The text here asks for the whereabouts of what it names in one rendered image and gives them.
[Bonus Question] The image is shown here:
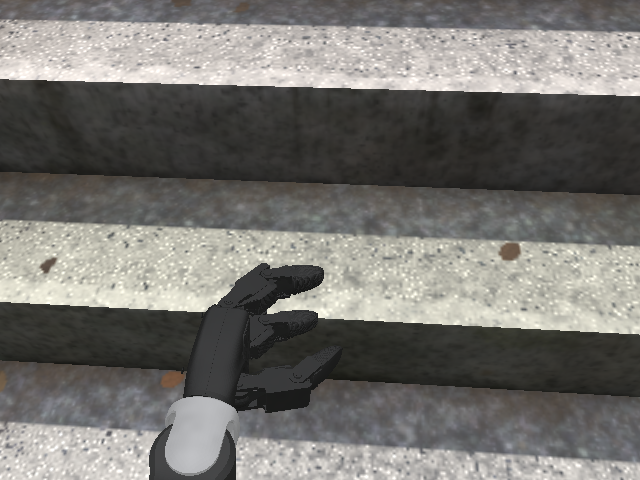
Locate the robot left hand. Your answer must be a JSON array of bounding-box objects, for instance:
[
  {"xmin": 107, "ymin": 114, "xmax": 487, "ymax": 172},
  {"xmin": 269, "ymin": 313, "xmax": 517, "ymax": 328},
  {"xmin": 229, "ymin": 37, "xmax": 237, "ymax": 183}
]
[{"xmin": 181, "ymin": 263, "xmax": 343, "ymax": 413}]

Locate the robot left forearm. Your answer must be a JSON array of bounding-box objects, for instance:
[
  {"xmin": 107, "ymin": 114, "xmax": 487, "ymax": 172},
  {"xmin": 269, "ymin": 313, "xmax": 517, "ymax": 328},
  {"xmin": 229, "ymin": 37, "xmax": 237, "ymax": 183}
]
[{"xmin": 149, "ymin": 396, "xmax": 240, "ymax": 480}]

